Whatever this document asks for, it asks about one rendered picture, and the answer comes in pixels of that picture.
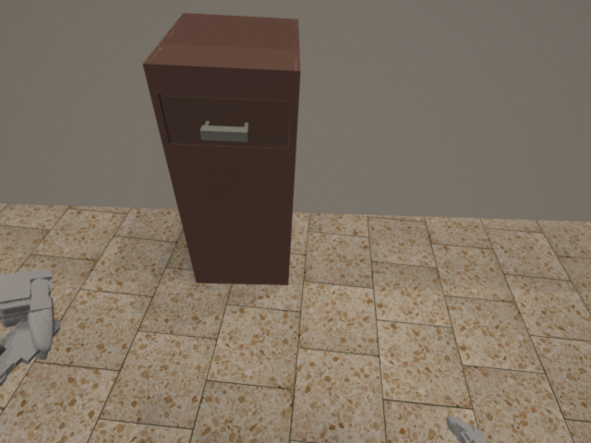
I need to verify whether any drawer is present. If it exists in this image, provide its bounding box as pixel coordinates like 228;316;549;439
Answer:
161;95;289;148

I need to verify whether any handle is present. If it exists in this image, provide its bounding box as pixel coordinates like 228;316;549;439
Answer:
200;121;248;142

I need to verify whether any robot right hand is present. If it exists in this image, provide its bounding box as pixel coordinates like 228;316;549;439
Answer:
447;415;486;443

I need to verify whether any robot left hand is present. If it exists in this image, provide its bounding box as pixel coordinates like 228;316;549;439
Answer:
0;269;61;386

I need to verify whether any cabinet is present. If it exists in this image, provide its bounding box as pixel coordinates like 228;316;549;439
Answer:
143;13;300;285

